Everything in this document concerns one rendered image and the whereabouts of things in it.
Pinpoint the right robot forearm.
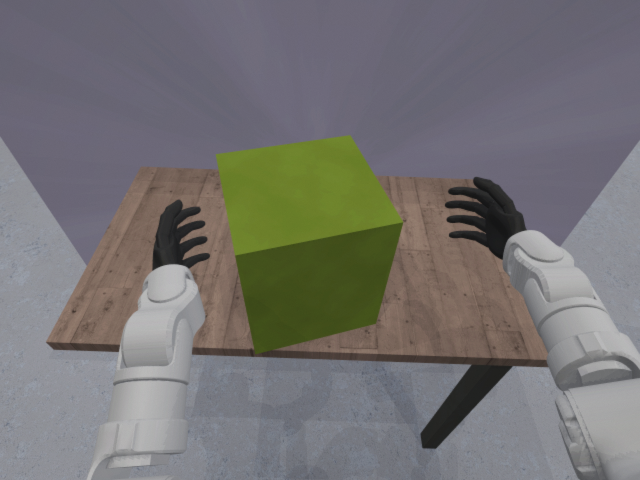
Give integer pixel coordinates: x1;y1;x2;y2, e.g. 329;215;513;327
503;230;640;391

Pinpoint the left robot forearm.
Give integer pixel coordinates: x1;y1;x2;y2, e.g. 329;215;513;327
86;264;205;480

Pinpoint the robot left hand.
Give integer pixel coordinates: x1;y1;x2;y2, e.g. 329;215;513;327
152;200;210;271

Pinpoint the robot right hand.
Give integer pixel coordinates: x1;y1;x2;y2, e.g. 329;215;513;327
445;177;527;260

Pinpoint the table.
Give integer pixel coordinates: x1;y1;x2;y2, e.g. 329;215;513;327
46;167;548;449

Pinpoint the robot right upper arm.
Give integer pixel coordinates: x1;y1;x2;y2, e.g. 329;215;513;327
555;378;640;480

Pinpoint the carton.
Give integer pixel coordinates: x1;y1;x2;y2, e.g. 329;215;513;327
216;135;403;354

